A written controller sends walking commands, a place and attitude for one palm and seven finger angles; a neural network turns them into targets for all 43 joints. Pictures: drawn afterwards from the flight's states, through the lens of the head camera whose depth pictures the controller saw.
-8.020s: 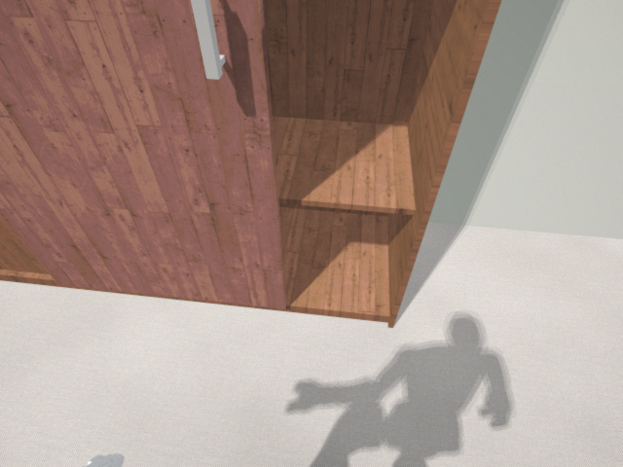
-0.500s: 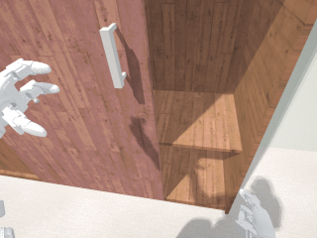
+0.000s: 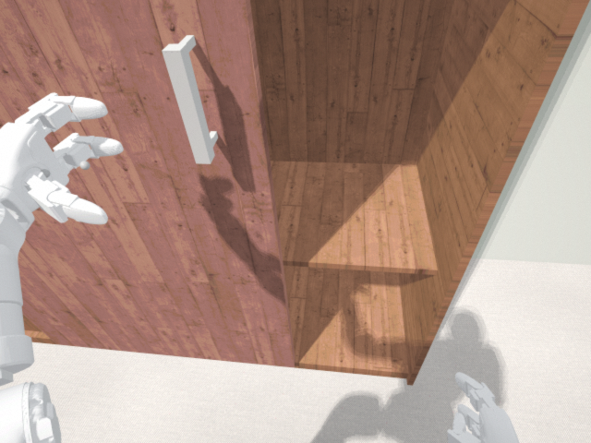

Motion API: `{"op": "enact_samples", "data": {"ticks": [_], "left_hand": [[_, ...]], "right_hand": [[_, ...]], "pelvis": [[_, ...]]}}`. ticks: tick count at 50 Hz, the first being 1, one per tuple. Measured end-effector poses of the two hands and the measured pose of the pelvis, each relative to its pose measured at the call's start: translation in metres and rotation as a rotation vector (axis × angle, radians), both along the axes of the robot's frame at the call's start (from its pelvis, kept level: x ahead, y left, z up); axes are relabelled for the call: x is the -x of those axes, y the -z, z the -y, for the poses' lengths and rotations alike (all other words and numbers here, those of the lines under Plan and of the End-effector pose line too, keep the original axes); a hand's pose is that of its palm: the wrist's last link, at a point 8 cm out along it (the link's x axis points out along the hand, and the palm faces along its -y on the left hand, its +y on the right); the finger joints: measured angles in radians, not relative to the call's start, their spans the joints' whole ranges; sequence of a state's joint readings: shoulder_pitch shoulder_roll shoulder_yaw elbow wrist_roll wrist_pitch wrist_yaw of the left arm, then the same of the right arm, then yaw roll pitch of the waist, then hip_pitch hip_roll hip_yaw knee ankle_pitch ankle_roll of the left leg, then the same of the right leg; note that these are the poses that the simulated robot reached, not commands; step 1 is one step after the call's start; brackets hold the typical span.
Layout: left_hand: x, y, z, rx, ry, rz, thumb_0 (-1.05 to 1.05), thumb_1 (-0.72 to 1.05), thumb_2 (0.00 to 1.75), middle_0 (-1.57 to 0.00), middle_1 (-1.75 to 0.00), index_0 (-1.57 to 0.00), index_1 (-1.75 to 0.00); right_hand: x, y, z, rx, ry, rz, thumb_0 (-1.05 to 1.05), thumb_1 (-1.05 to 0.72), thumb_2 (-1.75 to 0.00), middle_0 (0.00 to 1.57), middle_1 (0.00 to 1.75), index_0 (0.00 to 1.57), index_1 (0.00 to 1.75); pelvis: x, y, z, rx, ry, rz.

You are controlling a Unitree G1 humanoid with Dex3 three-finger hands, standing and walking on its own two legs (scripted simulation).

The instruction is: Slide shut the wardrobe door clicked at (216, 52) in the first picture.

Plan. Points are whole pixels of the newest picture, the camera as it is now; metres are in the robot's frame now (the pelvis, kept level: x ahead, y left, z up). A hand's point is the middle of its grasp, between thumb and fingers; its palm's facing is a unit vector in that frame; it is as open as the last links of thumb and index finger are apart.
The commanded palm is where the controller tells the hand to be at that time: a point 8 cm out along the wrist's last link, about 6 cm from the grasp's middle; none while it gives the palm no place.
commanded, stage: move the hooked fingers beside the handle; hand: left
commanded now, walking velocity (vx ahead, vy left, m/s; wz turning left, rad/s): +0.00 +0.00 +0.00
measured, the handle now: (197, 102) +0.50 +0.17 +0.25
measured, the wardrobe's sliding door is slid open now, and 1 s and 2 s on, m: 0.38 0.38 0.38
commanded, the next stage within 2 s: feel for the door with the fingertips in 1.74 s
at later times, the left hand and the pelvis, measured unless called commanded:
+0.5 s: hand (120, 139) +0.39 +0.24 +0.25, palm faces +0.00 -1.00 -0.07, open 14.0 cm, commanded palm +0.37 +0.29 +0.26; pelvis -0.01 +0.00 +0.00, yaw +0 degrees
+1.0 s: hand (147, 116) +0.44 +0.22 +0.26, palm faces +0.00 -1.00 -0.04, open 14.0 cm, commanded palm +0.42 +0.28 +0.25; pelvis +0.00 +0.00 +0.00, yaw -2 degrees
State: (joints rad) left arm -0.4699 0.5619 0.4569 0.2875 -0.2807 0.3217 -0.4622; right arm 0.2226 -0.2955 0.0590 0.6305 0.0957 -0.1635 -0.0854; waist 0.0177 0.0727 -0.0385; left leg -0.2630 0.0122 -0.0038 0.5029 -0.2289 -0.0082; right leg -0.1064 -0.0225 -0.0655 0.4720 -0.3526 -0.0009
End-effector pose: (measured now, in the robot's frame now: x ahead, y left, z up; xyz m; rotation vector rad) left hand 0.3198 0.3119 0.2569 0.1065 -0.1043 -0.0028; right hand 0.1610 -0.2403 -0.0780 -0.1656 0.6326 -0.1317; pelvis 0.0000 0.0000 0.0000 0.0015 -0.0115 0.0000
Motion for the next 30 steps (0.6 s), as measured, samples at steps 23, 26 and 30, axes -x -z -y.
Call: {"op": "enact_samples", "data": {"ticks": [23,26,30], "left_hand": [[-0.046,-0.001,0.017,0.042,0.000,-0.035,-0.02,-0.50,0.30,-0.31,-1.20,-0.30,-1.20],[-0.054,0.000,0.020,0.034,-0.008,-0.049,-0.02,-0.50,0.30,-0.31,-1.20,-0.30,-1.20],[-0.063,-0.002,0.027,0.034,-0.001,-0.039,-0.02,-0.50,0.30,-0.31,-1.20,-0.30,-1.20]], "right_hand": [[0.030,0.008,0.006,0.019,0.051,-0.082,0.01,-0.90,-0.90,0.20,0.30,0.21,0.30],[0.038,0.010,0.010,0.026,0.067,-0.103,0.01,-0.90,-0.90,0.20,0.30,0.21,0.30],[0.051,0.014,0.015,0.032,0.088,-0.131,0.01,-0.90,-0.90,0.20,0.30,0.21,0.30]], "pelvis": [[0.005,-0.001,-0.003,0.003,0.006,-0.007],[0.006,-0.001,-0.003,0.004,0.006,-0.010],[0.005,-0.001,-0.003,0.004,0.010,-0.014]]}}
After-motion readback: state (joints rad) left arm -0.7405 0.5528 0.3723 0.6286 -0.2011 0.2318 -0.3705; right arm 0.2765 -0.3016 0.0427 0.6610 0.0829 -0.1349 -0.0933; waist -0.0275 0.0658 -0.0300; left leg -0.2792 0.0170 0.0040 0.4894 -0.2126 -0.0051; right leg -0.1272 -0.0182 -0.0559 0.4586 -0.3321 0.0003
